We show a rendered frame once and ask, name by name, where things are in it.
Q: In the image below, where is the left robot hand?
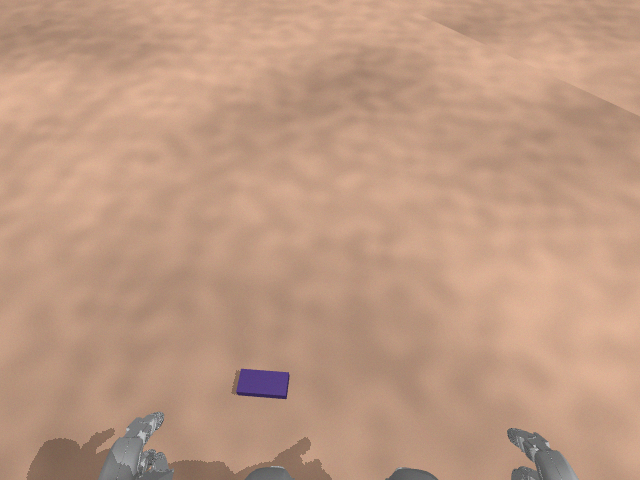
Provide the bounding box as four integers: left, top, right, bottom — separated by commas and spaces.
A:
98, 412, 174, 480

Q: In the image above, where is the right robot hand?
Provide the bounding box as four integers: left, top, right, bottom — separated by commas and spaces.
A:
507, 428, 579, 480

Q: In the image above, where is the small box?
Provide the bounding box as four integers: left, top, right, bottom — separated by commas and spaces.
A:
236, 369, 290, 399

